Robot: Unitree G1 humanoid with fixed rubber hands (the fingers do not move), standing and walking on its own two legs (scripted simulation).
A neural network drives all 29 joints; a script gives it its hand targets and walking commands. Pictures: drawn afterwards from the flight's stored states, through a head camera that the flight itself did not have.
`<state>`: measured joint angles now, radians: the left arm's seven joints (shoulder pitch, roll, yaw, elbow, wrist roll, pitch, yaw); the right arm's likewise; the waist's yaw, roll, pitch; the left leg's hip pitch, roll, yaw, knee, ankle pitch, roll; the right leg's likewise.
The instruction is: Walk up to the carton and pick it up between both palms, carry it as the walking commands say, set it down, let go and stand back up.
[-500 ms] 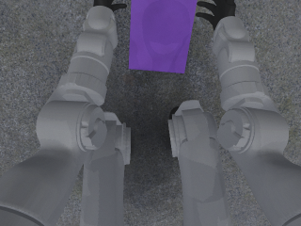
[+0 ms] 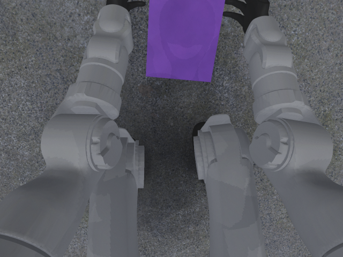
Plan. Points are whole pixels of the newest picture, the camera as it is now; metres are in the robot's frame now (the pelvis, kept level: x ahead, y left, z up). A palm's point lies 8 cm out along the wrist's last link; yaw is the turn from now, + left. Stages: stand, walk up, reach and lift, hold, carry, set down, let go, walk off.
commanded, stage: set down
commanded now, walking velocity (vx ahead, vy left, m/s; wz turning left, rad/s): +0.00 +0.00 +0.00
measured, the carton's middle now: (180, 33) +0.49 -0.08 -0.29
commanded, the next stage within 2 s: none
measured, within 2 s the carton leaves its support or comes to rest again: rests again in 0.66 s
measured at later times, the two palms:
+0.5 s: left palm (118, 5) +0.53 +0.04 -0.19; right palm (253, 17) +0.49 -0.21 -0.19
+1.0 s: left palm (106, 19) +0.52 +0.07 -0.21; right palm (269, 35) +0.46 -0.25 -0.21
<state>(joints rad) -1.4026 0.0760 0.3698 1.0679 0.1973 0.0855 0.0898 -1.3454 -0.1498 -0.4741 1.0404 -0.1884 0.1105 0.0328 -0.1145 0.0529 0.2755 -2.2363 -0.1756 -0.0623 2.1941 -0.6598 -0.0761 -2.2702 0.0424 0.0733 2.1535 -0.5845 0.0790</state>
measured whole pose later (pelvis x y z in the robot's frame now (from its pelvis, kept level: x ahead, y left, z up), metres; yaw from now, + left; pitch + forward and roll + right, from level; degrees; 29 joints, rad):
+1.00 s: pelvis -0.02 -0.01 -0.01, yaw +1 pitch +36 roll +0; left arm -1.44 0.27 0.03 1.18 -0.10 0.02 0.12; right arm -1.36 -0.32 -0.20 1.23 0.16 -0.06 -0.05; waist -0.11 0.02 0.40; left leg -2.23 -0.11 -0.05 2.21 -0.62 -0.07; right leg -2.27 0.00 0.03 2.18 -0.54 0.02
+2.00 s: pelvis +0.01 -0.02 +0.15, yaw +0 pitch +46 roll +3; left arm -1.12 0.16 0.19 0.86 0.01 0.15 0.16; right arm -1.01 -0.20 -0.32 0.80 0.03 0.11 -0.07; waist -0.10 0.02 -0.06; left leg -1.91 -0.07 -0.05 1.64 -0.54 -0.06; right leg -1.97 0.04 0.06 1.63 -0.46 0.02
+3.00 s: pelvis +0.07 -0.02 +0.35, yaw -2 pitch +29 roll +1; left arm -0.32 0.08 0.14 0.51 0.12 0.08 0.09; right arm -0.28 -0.18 -0.20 0.55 -0.05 0.04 0.08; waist -0.06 0.00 -0.06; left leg -0.95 -0.03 -0.09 0.74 -0.30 -0.04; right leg -1.00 0.04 0.07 0.73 -0.24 0.00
